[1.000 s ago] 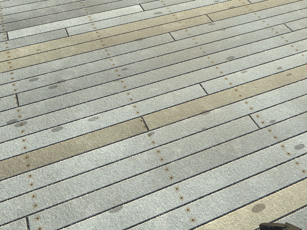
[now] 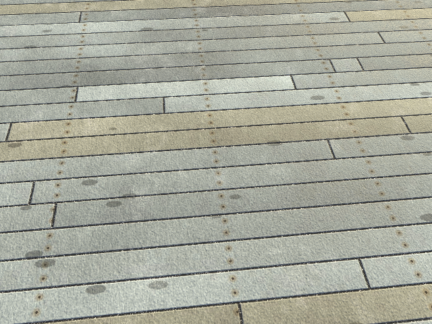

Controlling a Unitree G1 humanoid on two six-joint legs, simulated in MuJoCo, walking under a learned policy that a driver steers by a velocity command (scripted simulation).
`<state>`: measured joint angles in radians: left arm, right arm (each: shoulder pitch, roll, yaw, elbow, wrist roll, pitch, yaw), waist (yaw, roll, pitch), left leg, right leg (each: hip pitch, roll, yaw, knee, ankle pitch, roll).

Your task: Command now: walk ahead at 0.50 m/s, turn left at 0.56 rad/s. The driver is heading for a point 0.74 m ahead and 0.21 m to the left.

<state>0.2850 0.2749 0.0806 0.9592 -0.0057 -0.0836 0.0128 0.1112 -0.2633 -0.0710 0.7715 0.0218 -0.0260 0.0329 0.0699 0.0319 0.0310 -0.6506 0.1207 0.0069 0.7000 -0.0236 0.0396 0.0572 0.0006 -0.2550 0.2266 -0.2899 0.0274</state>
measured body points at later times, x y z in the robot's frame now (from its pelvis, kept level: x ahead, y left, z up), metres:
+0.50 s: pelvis +0.26 +0.05 +0.00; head +0.29 +0.08 +0.45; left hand +0.41 +0.35 -0.09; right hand +0.40 -0.22 -0.10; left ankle +0.18 +0.12 -0.74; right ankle +0.47 -0.04 -0.70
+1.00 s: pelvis +0.35 +0.07 +0.00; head +0.37 +0.10 +0.44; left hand +0.31 +0.38 -0.13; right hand +0.63 -0.08 -0.09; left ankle +0.30 +0.18 -0.74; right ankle +0.47 -0.01 -0.74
